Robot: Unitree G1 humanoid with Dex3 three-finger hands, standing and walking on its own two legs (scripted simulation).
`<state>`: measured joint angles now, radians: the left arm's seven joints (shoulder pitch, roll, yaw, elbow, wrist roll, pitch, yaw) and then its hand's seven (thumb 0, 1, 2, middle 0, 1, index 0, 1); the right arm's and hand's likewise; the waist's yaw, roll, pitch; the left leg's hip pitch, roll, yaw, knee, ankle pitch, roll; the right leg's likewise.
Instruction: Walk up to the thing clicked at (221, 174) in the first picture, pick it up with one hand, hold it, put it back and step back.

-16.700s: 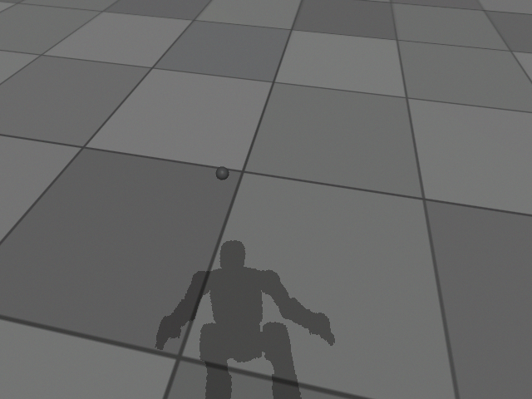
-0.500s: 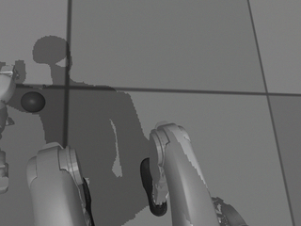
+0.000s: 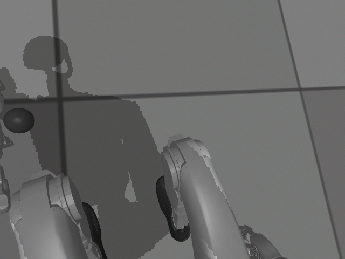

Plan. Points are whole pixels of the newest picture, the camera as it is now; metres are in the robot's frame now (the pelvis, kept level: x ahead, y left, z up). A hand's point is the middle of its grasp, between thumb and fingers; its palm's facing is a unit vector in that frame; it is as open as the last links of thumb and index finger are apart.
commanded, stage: rest palm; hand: left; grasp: from above
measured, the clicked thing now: (19, 120) +0.47 +0.27 -0.28
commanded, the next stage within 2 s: close in 1.40 s
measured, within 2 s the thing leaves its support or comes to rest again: neither
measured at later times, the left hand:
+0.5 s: hand (16, 118) +0.47 +0.26 -0.24, palm faces -0.39 -0.07 -0.92, open 14.0 cm
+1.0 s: hand (19, 123) +0.46 +0.26 -0.25, palm faces -0.43 -0.11 -0.89, open 14.1 cm
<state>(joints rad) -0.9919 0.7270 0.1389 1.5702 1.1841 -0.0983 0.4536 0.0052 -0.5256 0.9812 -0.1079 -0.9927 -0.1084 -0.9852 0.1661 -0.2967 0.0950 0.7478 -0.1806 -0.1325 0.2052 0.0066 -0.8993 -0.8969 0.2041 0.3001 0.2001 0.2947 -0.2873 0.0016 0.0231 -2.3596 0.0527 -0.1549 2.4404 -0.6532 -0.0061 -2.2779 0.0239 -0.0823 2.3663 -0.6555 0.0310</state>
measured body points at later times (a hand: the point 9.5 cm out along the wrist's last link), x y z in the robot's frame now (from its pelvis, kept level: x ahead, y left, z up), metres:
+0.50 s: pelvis +0.01 +0.00 -0.02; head +0.27 +0.09 +0.34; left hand +0.48 +0.26 -0.18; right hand +0.05 -0.27 -0.10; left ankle +0.08 +0.13 -0.28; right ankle +0.10 -0.12 -0.28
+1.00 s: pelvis +0.01 +0.01 -0.02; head +0.27 +0.10 +0.33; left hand +0.48 +0.26 -0.20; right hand +0.02 -0.25 -0.09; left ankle +0.08 +0.13 -0.28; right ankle +0.10 -0.12 -0.28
